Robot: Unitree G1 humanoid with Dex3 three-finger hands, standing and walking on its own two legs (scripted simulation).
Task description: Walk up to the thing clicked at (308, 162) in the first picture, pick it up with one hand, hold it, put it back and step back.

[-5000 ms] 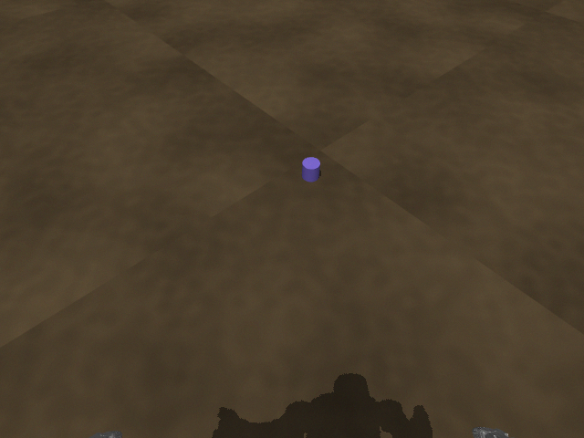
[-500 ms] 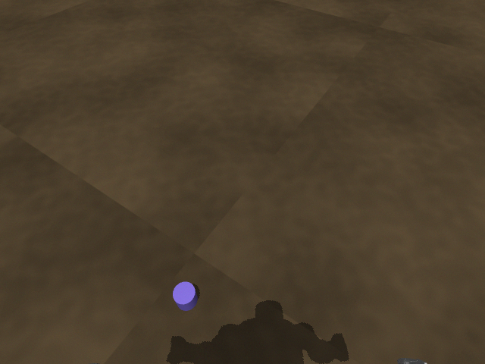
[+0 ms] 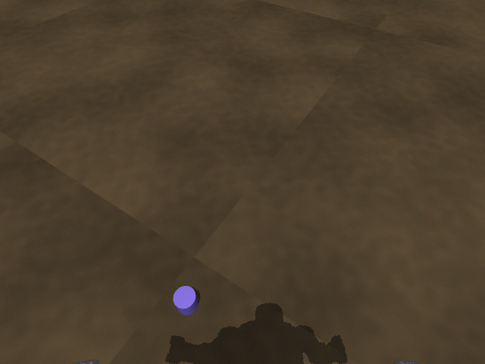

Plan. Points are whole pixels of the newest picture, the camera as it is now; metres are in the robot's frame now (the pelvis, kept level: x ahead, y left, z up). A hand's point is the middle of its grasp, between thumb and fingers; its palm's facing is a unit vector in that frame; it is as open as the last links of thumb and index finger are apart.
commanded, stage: walk up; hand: left
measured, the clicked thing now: (186, 300) +0.43 +0.23 -0.74
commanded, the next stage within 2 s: stand in 0.08 s
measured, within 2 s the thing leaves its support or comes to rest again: neither
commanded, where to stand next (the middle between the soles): +0.03 -0.01 m, yaw -1 degrees
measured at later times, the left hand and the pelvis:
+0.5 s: hand out of the picture +0.08 +0.25 -0.16, palm faces -0.02 -0.94 -0.34, open 7.3 cm; pelvis +0.00 +0.00 +0.00, yaw +0 degrees
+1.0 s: hand out of the picture +0.08 +0.25 -0.16, palm faces -0.03 -0.94 -0.35, open 7.3 cm; pelvis +0.01 -0.01 +0.00, yaw +0 degrees
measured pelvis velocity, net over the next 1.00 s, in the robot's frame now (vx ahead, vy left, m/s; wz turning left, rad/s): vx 0.01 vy -0.01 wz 0.00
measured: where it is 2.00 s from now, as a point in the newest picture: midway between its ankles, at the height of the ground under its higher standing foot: outside the picture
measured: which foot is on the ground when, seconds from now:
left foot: down 0.00-1.00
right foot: down 0.00-1.00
